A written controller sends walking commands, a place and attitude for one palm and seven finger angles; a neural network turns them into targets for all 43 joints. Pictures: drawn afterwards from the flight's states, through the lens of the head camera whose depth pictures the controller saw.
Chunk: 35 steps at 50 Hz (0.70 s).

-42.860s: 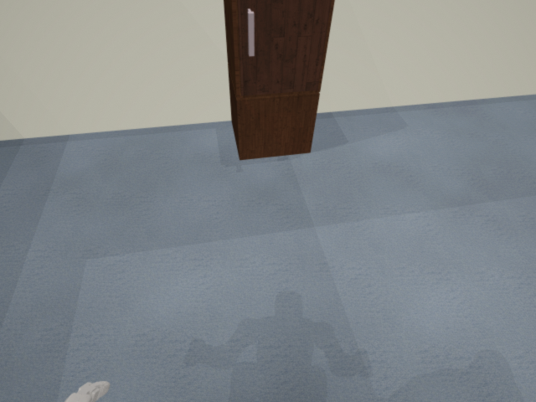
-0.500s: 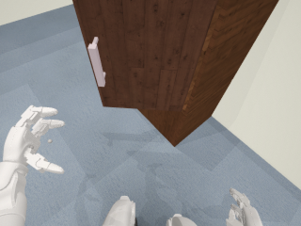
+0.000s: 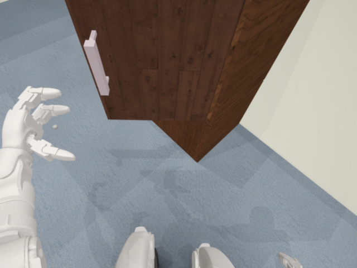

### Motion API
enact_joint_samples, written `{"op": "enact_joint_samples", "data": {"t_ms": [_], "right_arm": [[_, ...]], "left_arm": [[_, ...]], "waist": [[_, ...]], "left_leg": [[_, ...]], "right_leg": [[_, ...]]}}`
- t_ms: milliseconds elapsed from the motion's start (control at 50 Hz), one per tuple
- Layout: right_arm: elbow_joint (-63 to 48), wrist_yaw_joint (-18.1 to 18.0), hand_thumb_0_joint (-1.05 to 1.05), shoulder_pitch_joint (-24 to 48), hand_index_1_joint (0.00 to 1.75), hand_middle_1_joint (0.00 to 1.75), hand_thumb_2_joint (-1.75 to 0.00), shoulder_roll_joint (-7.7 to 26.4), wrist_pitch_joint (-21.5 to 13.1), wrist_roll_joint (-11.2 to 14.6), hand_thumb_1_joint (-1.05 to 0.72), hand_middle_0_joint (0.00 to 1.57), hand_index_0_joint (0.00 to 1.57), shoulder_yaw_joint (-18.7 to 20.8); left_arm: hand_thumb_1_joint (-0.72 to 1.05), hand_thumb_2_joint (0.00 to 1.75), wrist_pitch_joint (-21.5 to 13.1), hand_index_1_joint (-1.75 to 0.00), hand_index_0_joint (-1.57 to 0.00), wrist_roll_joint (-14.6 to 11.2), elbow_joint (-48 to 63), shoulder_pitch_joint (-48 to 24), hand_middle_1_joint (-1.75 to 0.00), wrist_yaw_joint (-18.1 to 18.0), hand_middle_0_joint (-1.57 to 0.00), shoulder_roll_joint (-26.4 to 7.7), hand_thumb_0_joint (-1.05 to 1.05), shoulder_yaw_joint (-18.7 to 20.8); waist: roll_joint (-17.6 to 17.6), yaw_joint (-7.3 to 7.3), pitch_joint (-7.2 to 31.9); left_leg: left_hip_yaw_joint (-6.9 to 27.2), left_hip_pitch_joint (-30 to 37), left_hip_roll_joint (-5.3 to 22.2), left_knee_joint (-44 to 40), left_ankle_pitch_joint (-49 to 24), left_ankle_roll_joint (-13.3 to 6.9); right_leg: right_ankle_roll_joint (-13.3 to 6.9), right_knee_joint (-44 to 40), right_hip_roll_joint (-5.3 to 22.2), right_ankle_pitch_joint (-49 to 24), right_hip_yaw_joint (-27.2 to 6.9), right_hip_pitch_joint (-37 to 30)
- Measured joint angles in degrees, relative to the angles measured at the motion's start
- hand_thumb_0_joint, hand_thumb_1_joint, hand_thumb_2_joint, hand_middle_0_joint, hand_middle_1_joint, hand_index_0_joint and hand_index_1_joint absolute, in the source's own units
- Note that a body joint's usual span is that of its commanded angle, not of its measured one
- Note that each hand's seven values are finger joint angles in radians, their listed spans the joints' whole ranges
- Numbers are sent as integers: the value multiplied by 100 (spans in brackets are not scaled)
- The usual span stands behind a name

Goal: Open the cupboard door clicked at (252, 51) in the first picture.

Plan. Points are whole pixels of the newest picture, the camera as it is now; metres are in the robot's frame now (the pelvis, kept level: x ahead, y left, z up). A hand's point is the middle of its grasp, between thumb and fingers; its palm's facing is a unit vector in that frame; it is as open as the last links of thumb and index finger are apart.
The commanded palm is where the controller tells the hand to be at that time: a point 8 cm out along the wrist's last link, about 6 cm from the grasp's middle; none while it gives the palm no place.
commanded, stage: move the hooked fingers beside the handle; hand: left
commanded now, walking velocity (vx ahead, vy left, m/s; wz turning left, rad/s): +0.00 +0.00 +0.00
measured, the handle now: (99, 65) +0.59 +0.23 +0.04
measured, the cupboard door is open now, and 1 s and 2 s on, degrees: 47 47 47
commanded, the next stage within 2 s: slide the fingers in behind the handle in 1.78 s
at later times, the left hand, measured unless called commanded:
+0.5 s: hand (63, 102) +0.46 +0.28 +0.05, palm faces +0.07 -1.00 -0.01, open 14.0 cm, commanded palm +0.45 +0.32 +0.05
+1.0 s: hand (71, 73) +0.54 +0.28 +0.06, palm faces +0.09 -1.00 -0.01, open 14.0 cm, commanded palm +0.54 +0.31 +0.04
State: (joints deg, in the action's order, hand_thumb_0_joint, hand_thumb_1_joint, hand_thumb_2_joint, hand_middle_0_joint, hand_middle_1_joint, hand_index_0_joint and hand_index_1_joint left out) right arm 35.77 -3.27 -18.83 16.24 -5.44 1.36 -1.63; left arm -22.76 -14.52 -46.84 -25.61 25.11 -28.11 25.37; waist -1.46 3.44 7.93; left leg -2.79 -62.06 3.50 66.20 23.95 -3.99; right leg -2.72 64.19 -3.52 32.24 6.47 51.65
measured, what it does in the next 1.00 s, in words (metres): stands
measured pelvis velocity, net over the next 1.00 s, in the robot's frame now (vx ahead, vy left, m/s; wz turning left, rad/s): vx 0.00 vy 0.00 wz -0.05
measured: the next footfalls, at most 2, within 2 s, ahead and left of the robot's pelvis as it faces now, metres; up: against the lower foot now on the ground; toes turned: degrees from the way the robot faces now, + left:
none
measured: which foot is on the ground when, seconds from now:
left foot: down 0.00-1.00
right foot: down 0.00-1.00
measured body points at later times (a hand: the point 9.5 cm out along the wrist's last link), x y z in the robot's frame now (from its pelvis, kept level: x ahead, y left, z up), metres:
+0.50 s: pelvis +0.00 +0.00 -0.01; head +0.12 +0.04 +0.42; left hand +0.45 +0.33 +0.06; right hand +0.05 -0.28 -0.11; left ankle +0.07 +0.08 -0.64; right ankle -0.01 -0.10 -0.64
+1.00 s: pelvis +0.00 +0.00 -0.03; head +0.18 +0.04 +0.38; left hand +0.53 +0.34 +0.06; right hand -0.01 -0.28 -0.12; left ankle +0.07 +0.08 -0.64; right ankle -0.01 -0.10 -0.64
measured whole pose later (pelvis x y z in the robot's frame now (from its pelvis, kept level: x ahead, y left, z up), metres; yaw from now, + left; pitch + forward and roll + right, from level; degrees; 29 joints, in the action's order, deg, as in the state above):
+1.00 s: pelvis +0.00 +0.00 -0.03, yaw -3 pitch +29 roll -8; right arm 36.2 -2.5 -21.5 16.9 2.1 0.1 -5.0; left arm -19.9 -3.6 -74.6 -60.6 23.5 -49.2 31.4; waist -2.5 12.4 6.7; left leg -0.6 -77.6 5.6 73.7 25.8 -3.9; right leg -3.1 69.6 -5.6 33.2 8.2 66.0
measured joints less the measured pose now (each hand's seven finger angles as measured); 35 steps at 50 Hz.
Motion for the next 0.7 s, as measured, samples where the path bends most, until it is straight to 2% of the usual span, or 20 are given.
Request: {"op": "enact_joint_samples", "data": {"t_ms": [180,300,400,600,700], "right_arm": [[32,30,0,-22,30,30,-90,-27,219,-26,-90,21,20,-5],[38,63,0,-12,30,30,-90,-38,329,-58,-90,21,20,-9],[74,59,0,-2,30,30,-90,-24,421,-53,-90,21,20,-45],[81,29,0,-6,30,30,-90,51,510,-90,-90,21,20,-149],[83,42,0,-95,30,30,-90,78,597,-97,-90,21,20,-174]], "left_arm": [[-50,30,-86,-120,-30,189,-642,-521,-120,-29,-30,-125,-1,129],[-50,30,-280,-120,-30,300,-966,-870,-120,-93,-30,-281,-1,221],[-50,30,-263,-120,-30,385,-1460,-1344,-120,-44,-30,-480,-1,127],[-50,30,-189,-120,-30,640,-2150,-2257,-120,-103,-30,-1059,-1,360],[-50,30,-42,-120,-30,753,-2320,-2602,-120,-86,-30,-1384,-1,427]], "waist": [[30,112,42],[27,146,29],[16,188,11],[17,464,-26],[-17,586,-51]], "left_leg": [[-41,-79,17,15,24,-23],[-16,-183,37,82,36,-16],[39,-338,25,153,22,-12],[122,-879,105,452,63,7],[157,-1099,144,565,99,15]], "right_leg": [[22,14,-11,2,-46,96],[15,59,-31,7,-25,186],[4,126,-25,15,33,315],[-35,386,-95,53,110,825],[-44,461,-134,71,136,1026]]}}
